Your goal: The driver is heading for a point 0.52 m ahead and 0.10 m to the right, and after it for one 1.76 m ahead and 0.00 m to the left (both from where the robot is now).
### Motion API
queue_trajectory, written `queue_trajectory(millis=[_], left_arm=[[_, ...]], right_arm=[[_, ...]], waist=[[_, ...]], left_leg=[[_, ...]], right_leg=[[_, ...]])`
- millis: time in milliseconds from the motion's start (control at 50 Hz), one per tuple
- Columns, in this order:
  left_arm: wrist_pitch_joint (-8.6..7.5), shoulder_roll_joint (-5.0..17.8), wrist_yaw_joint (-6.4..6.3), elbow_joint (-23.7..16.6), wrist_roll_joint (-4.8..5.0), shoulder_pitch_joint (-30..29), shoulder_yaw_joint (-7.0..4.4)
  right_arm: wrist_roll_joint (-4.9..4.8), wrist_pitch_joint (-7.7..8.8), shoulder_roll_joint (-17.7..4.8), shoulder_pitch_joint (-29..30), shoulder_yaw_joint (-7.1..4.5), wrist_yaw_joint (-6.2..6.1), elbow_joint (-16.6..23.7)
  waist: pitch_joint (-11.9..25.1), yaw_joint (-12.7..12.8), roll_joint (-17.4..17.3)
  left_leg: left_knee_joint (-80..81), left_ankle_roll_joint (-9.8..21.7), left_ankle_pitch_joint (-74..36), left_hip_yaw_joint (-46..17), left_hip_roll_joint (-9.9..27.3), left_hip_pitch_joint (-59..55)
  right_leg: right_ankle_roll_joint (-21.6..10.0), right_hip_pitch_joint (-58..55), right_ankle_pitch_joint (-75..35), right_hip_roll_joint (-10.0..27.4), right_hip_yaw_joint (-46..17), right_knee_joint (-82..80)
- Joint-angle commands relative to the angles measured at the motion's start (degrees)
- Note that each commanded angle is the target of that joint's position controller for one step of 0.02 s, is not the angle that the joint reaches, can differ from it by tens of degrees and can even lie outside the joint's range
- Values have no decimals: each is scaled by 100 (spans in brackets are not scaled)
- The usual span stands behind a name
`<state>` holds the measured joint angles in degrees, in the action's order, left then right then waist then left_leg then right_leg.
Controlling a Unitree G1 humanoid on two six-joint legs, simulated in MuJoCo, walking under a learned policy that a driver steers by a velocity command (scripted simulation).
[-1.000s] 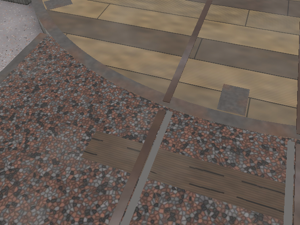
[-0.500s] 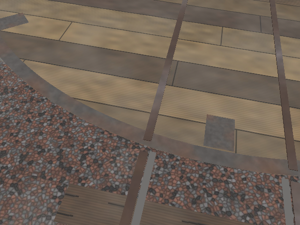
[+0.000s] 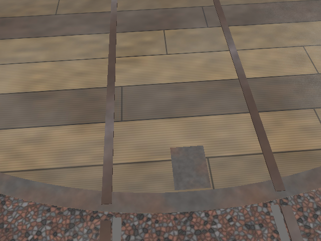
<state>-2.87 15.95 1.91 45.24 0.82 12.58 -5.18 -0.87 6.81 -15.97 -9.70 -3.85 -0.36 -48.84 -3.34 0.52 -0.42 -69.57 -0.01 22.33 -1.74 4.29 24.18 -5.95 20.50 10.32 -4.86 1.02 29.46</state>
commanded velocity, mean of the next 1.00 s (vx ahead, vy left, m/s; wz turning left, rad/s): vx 0.38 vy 0.00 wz -0.40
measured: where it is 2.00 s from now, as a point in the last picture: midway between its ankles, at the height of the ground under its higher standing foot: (185, 228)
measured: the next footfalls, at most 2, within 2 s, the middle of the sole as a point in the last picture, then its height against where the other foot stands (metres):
left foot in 0.34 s outside the picture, level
right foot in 0.80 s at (222, 221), level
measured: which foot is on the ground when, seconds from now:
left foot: up 0.00-0.32, down 0.34-0.82, up 0.84-1.00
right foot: down 0.00-0.36, up 0.38-0.78, down 0.80-1.00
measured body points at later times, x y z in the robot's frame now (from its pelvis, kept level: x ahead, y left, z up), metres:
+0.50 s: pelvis +0.29 +0.04 +0.00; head +0.31 +0.04 +0.45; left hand +0.46 +0.29 -0.11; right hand +0.34 -0.26 -0.10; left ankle +0.35 +0.14 -0.73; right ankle +0.19 -0.07 -0.64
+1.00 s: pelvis +0.45 -0.06 +0.00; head +0.49 -0.09 +0.45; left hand +0.72 +0.10 -0.09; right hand +0.43 -0.36 -0.13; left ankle +0.48 +0.10 -0.67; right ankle +0.49 -0.19 -0.73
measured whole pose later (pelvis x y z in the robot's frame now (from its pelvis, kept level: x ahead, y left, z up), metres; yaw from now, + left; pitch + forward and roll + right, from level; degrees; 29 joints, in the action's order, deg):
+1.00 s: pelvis +0.45 -0.06 +0.00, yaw -21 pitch +2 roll +0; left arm -1.2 12.7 0.2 39.4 -1.6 5.6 -2.2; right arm -1.0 -1.1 -17.3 -11.0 -3.0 -1.2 -49.4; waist -3.0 -1.5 -2.0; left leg -59.5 -5.0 30.6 -1.3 4.3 26.4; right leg -2.4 22.3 6.8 0.9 5.2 27.3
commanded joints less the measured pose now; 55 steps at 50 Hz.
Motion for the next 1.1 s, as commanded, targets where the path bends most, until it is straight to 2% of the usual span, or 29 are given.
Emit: queue_trajectory(millis=[20, 100, 160, 220, 280, 320, 340, 360, 380, 400, 420, 440, 460, 520, 620, 660, 700, 740, 780, 800, 820, 840, 860, 880, 920, 940, 980, 1020, 1100], left_arm=[[-123, 625, -90, -487, -37, -53, -122], [-125, 911, -243, -455, 8, 283, -193], [-72, 904, -280, -430, 34, 495, -196], [-36, 892, -281, -344, 65, 752, -199], [17, 855, -322, -347, 54, 788, -196], [49, 749, -330, -427, 31, 646, -157], [30, 475, -306, -522, -6, 581, -51], [-7, 120, -310, -666, 16, 1120, 53], [-52, 271, -306, -752, 141, 1482, 88], [-33, 829, -305, -660, 176, 1146, -39], [5, 955, -301, -746, 116, 622, -77], [24, 885, -292, -821, 54, 368, -85], [49, 805, -270, -860, 33, 293, -106], [149, 474, -216, -944, 95, 349, -53], [153, 346, -158, -1181, 12, -112, 5], [121, 243, -73, -1259, -15, -440, 45], [97, 141, 5, -1381, -25, -766, 81], [73, 209, 50, -1447, -39, -802, 56], [31, 442, 22, -1247, -134, -228, -56], [9, 707, -39, -1067, -194, 253, -154], [14, 1187, -144, -987, -336, 819, -233], [46, 1183, -210, -1107, -443, 576, -100], [105, 882, -158, -1108, -320, 643, -54], [111, 765, -123, -1055, -215, 332, -9], [95, 493, -134, -964, -150, -340, 84], [98, 556, -156, -932, -207, -615, 57], [97, 719, -229, -900, -274, -878, -27], [103, 697, -310, -829, -249, -936, -44], [179, 714, -442, -647, -204, -967, -80]], right_arm=[[100, 10, -677, -73, -195, -16, 407], [175, -98, -413, 586, -106, -36, 660], [117, -58, -296, 1171, -34, 37, 831], [35, -5, -430, 1484, -49, 109, 994], [20, 85, -666, 1350, -121, 176, 1023], [47, 150, -817, 631, -216, 160, 842], [154, 186, -1044, -102, -299, 129, 736], [263, 160, -1530, -944, -418, 84, 641], [147, 84, -1474, -1165, -419, 139, 475], [66, 46, -917, -846, -274, 130, 621], [83, -18, -689, -565, -202, 101, 679], [132, -59, -585, -296, -152, 93, 676], [165, -68, -466, -142, -108, 80, 650], [134, -6, -524, -122, -132, 70, 541], [136, -60, -841, -26, -224, -1, 460], [110, -155, -920, -48, -234, -61, 439], [29, -221, -966, -401, -221, -54, 297], [-74, -270, -1062, -509, -227, -12, 193], [-173, -294, -1120, -367, -222, 16, 137], [-158, -284, -984, -466, -165, 41, 72], [65, -236, -641, -585, -17, 67, 199], [160, -236, -99, -1460, 216, 175, 121], [-51, -310, -656, -1366, 75, 175, -82], [-180, -383, -879, -802, -1, 159, 98], [-50, -608, -733, -538, -11, -9, 83], [-18, -746, -696, -709, -27, -71, 45], [5, -897, -641, -909, -67, -175, 58], [22, -967, -599, -804, -96, -211, 159], [45, -1007, -533, -322, -90, -130, 452]], waist=[[673, -175, 179], [416, -22, 254], [326, 237, 479], [298, 371, 576], [339, 244, 720], [579, -160, 827], [1191, -512, 600], [2132, -509, -618], [2386, -368, -2005], [1585, -490, -1162], [1007, -528, -665], [606, -405, -432], [397, -271, -501], [295, -127, -617], [204, -109, -374], [225, -239, -404], [311, -396, -378], [380, -311, -446], [646, 121, -465], [922, 365, -297], [1668, 483, 295], [2668, 25, 1418], [3150, 333, 991], [2343, 311, 819], [1346, 5, 575], [1141, -203, 701], [1008, -350, 859], [983, -319, 807], [894, -179, 791]], left_leg=[[550, -84, -448, -258, 332, 1095], [2060, -372, -1564, -90, 119, 1102], [3362, -373, -2590, -37, -186, 705], [3885, -309, -2746, -138, -326, 513], [4187, -135, -2167, -258, -363, 300], [4472, 94, -1936, -104, -427, -648], [4317, 386, -1865, -521, 99, -1913], [4437, 1087, -1200, -2435, 1413, -4011], [5108, 1592, 240, -4528, 2117, -4606], [5282, 1360, 1008, -4006, 1913, -4008], [5307, 1110, 641, -3048, 1669, -3253], [5442, 1019, -45, -2364, 1412, -2511], [5577, 958, -536, -1868, 1215, -2046], [5957, 1018, -1294, -973, 1067, -1591], [5880, 1018, -3600, 313, 975, -1694], [5708, 863, -4061, 831, 815, -1646], [5544, 855, -4227, 824, 852, -1764], [5259, 842, -4455, 652, 993, -2064], [4513, 673, -4976, 570, 884, -2221], [3762, 467, -4786, 679, 617, -1974], [2444, 141, -2830, 784, 244, -976], [588, -261, 1939, 228, -333, 437], [197, -301, 2110, -535, -201, 367], [162, -308, 1940, -387, -54, 790], [664, -423, 1331, -223, 188, 755], [776, -515, 972, -132, 185, 231], [799, -580, 605, 124, 45, -110], [948, -507, 308, 145, 96, -69], [1679, -308, -102, 258, 176, -129]], right_leg=[[-1141, -1210, -1257, 1495, -2113, -1605], [-985, -700, -1541, 1196, -1561, -1695], [-725, -539, -912, 971, -1413, -1607], [-639, -779, -531, 1131, -1769, -1356], [-538, -1247, -448, 1332, -2285, -828], [-351, -1222, -859, 1130, -2341, -207], [-147, -790, -812, 810, -2033, 913], [272, 801, 629, 92, -1287, 2889], [412, 2182, 2474, 68, -1073, 4143], [457, 2624, 2059, 433, -1204, 4675], [472, 2623, 1580, 645, -970, 4709], [478, 2424, 1229, 821, -878, 4462], [465, 2223, 1003, 991, -887, 4185], [502, 1948, 716, 1184, -720, 3766], [668, 1928, -431, 1140, -450, 2357], [650, 1472, -1073, 986, -118, 1544], [576, 1058, -1172, 800, -26, 973], [407, 784, -848, 662, -53, 532], [168, -78, -1053, 434, 70, -199], [15, -1013, -1996, 418, 105, -607], [-316, -2592, -4939, 1488, -822, -7], [-1506, -4077, -6716, 3189, -2548, 315], [-1524, -3619, -5584, 3025, -2490, 45], [-1242, -3085, -4677, 2641, -1894, -211], [-823, -1712, -2951, 2231, -1293, -728], [-760, -925, -2447, 2118, -1004, -1018], [-828, -322, -1850, 2105, -679, -1329], [-842, -243, -1213, 2182, -494, -1463], [-770, -354, -474, 2308, -245, -1551]])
